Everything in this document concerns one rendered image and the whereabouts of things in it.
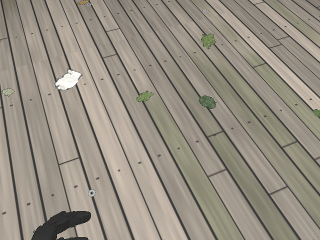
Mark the left robot hand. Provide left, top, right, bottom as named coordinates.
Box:
left=31, top=211, right=91, bottom=240

